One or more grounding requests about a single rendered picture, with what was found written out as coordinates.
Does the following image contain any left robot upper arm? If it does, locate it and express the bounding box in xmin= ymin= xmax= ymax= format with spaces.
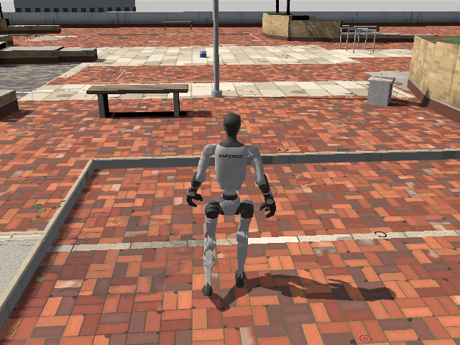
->
xmin=195 ymin=144 xmax=216 ymax=183

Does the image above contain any robot left hand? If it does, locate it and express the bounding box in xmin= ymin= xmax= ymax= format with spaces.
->
xmin=186 ymin=193 xmax=203 ymax=207

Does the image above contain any right robot upper arm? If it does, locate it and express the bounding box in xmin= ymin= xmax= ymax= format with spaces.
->
xmin=247 ymin=145 xmax=266 ymax=185

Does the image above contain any left robot forearm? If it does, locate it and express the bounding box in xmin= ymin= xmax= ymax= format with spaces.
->
xmin=188 ymin=171 xmax=201 ymax=196

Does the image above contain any right robot forearm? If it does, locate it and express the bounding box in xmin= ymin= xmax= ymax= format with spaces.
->
xmin=259 ymin=174 xmax=274 ymax=204

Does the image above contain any humanoid robot head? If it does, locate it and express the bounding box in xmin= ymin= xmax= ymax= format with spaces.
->
xmin=219 ymin=113 xmax=244 ymax=147

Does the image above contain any robot right hand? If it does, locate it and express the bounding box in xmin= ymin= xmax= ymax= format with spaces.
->
xmin=259 ymin=201 xmax=276 ymax=218

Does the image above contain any robot right shin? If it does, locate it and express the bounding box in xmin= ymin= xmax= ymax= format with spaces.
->
xmin=237 ymin=231 xmax=249 ymax=278

